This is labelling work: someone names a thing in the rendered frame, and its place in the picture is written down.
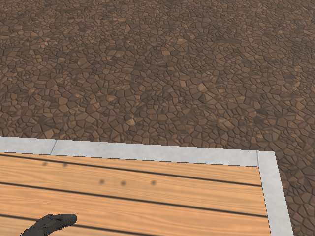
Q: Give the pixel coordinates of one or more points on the robot left hand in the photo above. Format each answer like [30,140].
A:
[50,223]

